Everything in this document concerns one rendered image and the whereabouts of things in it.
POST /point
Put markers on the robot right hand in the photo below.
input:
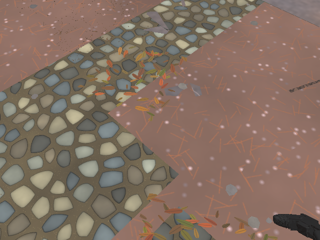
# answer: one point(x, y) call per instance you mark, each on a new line
point(302, 223)

